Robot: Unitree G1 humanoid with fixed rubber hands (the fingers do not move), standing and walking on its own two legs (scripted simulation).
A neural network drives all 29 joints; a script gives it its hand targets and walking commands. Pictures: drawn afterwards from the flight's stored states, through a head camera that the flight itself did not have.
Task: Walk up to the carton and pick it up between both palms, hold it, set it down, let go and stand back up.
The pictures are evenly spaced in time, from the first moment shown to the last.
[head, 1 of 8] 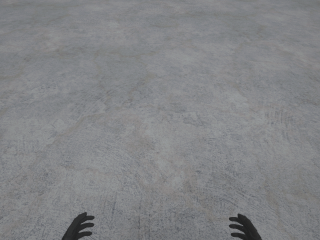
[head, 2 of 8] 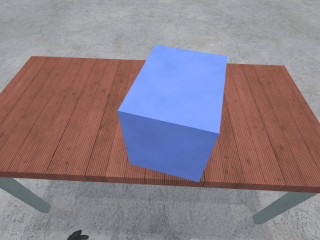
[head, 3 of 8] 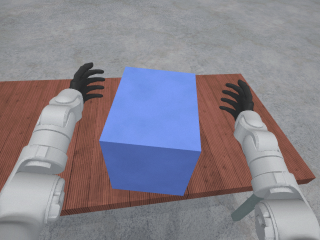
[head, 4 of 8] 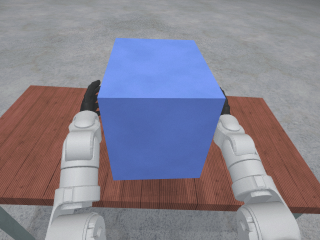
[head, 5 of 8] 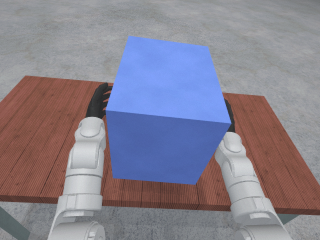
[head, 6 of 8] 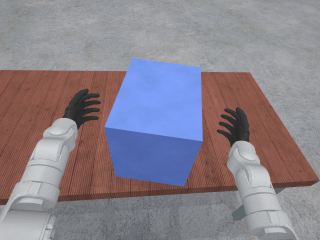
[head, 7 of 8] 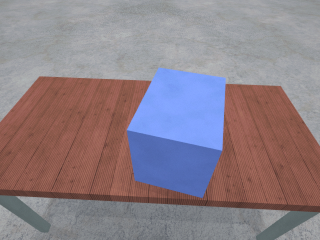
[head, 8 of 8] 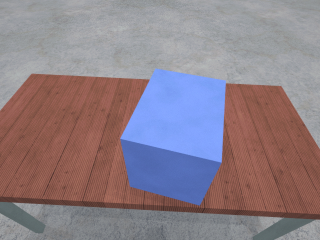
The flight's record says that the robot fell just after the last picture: no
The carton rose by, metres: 0.20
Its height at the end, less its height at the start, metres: +0.00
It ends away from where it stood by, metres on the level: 0.01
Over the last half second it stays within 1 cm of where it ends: yes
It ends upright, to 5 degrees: yes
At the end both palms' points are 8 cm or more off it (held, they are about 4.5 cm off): yes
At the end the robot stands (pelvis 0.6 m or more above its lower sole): yes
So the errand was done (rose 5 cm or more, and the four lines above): yes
